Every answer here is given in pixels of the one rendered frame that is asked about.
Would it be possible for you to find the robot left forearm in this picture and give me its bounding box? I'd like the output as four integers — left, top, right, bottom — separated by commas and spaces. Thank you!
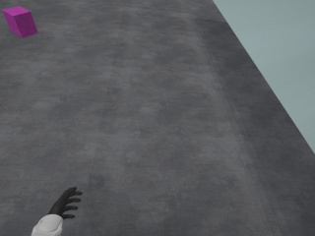
31, 214, 63, 236

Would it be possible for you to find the robot left hand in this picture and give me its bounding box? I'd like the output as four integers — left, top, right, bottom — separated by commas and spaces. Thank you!
48, 187, 82, 220

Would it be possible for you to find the carton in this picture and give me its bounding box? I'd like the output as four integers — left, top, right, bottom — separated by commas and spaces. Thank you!
2, 6, 38, 38

